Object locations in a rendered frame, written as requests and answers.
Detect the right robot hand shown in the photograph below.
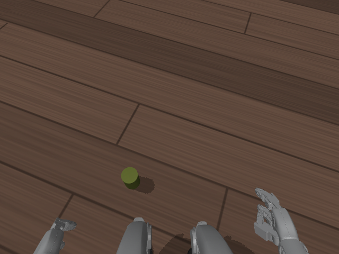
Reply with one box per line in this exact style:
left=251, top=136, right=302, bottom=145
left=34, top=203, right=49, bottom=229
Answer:
left=254, top=188, right=299, bottom=246

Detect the right robot arm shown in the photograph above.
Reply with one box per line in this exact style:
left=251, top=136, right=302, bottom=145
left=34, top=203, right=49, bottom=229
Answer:
left=278, top=239, right=309, bottom=254

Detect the can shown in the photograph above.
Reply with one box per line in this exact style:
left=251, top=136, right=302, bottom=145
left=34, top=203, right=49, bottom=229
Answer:
left=121, top=167, right=140, bottom=189

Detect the left robot hand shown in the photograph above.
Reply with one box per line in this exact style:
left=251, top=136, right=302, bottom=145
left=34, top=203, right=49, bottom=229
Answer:
left=33, top=217, right=77, bottom=254

